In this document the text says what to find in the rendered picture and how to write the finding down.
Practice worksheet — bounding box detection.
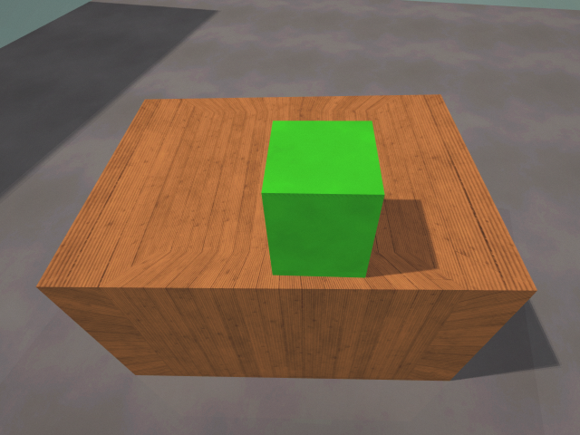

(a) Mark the carton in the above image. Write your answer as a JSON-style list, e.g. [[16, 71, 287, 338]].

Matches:
[[261, 121, 384, 278]]

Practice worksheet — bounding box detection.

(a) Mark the pedestal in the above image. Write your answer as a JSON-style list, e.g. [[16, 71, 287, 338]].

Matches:
[[36, 94, 537, 381]]

